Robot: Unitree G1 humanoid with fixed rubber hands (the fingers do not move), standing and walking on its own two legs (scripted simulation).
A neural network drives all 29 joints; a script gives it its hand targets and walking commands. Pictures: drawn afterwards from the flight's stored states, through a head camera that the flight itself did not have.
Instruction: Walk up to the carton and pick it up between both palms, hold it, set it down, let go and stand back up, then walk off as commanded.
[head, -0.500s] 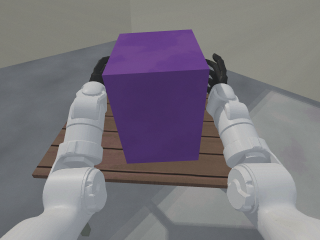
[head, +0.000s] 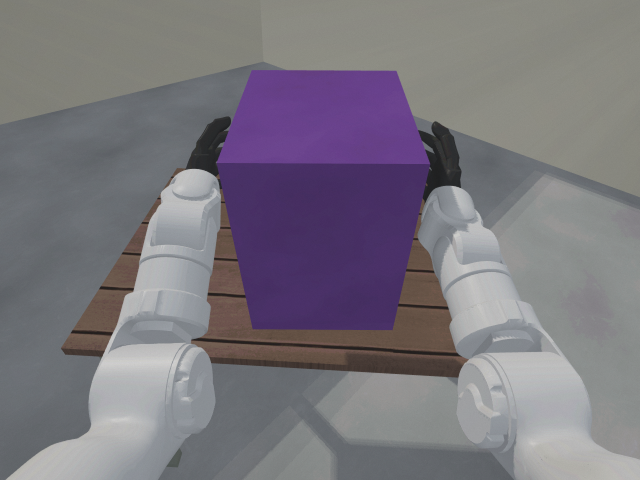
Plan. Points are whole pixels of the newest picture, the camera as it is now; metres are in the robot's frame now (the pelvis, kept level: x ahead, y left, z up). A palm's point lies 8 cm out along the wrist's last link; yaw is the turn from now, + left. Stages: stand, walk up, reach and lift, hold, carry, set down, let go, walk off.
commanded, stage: set down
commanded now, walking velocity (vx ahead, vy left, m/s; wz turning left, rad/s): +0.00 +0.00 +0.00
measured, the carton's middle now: (323, 202) +0.45 +0.03 +0.18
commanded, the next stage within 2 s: none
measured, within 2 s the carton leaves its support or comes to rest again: neither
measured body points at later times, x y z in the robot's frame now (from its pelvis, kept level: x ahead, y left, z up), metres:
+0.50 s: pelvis +0.02 +0.00 +0.00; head +0.02 +0.01 +0.45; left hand +0.46 +0.17 +0.18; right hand +0.46 -0.12 +0.19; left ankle +0.04 +0.12 -0.75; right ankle +0.01 -0.11 -0.75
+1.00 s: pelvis +0.02 +0.00 +0.00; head +0.02 +0.01 +0.45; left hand +0.46 +0.16 +0.16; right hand +0.46 -0.13 +0.17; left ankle +0.04 +0.12 -0.75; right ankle +0.01 -0.11 -0.75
